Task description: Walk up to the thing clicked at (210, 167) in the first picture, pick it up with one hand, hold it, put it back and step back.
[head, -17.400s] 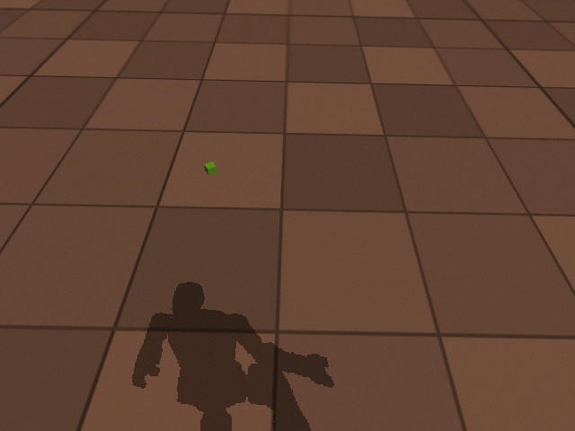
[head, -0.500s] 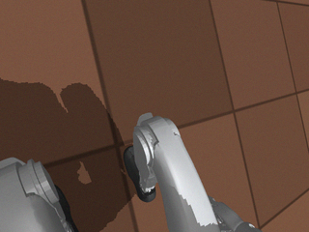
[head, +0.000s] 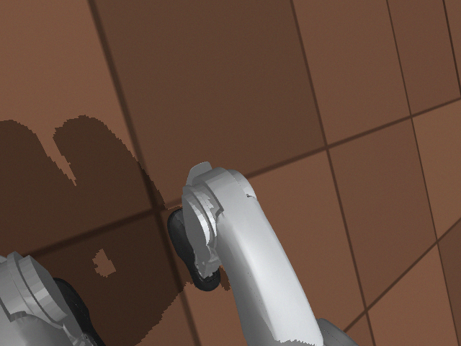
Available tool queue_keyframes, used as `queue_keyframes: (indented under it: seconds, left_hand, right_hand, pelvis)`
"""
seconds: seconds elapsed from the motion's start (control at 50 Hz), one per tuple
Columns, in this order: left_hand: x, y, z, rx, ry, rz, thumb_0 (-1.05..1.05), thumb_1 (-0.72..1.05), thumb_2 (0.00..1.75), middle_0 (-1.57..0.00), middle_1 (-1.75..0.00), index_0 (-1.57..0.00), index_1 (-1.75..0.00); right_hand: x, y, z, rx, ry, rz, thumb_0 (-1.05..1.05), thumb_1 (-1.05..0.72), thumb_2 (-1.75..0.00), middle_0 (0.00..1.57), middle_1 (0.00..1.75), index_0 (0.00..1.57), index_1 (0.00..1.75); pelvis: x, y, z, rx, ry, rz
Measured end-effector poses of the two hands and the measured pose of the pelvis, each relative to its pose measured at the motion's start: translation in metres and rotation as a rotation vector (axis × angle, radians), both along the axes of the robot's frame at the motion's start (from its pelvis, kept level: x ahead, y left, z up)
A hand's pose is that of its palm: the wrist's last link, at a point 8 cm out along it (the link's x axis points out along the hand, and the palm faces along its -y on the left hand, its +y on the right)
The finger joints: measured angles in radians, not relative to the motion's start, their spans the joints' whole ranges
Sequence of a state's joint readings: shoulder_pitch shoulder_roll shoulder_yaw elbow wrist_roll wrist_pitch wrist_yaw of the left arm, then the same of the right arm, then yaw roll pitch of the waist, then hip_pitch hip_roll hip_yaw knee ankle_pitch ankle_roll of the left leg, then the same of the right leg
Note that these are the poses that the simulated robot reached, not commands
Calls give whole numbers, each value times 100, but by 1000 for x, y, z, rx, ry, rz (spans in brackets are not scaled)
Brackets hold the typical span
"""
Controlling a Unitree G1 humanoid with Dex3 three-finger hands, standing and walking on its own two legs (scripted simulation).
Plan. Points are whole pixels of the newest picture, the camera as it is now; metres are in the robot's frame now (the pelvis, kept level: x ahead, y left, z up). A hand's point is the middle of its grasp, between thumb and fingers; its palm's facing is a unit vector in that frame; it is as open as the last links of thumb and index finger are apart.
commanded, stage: rest palm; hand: left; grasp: from above
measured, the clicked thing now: out of the picture +0.49 +0.34 -0.29
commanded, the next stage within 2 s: close in 0.82 s
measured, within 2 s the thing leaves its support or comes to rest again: neither
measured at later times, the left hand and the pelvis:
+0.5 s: hand out of the picture +0.49 +0.32 -0.26, palm faces -0.32 -0.32 -0.89, open 13.2 cm; pelvis +0.00 +0.01 +0.00, yaw -2 degrees
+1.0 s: hand out of the picture +0.49 +0.32 -0.26, palm faces -0.32 -0.31 -0.89, open 13.2 cm; pelvis +0.00 +0.00 +0.01, yaw -2 degrees
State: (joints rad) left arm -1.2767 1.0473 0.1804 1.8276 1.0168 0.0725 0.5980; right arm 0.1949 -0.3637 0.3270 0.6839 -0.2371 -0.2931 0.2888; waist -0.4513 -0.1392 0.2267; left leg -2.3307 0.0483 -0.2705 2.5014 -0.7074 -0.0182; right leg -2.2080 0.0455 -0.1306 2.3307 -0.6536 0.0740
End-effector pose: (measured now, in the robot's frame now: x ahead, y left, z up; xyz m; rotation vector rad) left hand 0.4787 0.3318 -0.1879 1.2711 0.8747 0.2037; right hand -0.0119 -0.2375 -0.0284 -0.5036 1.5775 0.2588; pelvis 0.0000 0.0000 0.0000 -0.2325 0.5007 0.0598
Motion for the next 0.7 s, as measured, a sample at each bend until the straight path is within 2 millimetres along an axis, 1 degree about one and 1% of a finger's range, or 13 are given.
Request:
queue_keyframes:
  seconds: [0.22, 0.54, 0.7]
  left_hand:
    - [9, -9, -1, 0, -27, -9, 0, -35, 83, -29, -78, -27, -80]
    - [12, -9, -11, 1, -11, -14, 0, -36, 83, -27, -82, -26, -83]
    - [13, -7, -13, 9, -16, -8, 0, -37, 84, -26, -82, -25, -84]
  right_hand:
    - [3, 5, 9, -8, -27, 25, 0, -92, -90, 20, 30, 20, 30]
    - [-1, 9, 15, -20, -7, 29, 1, -93, -90, 20, 30, 20, 30]
    - [1, 8, 17, -24, 2, 31, 1, -93, -90, 20, 30, 20, 30]
  pelvis:
    - [-2, 5, 1, -24, -9, -5]
    - [-4, 7, 3, -33, -8, -10]
    - [-3, 6, 5, -36, -1, -12]
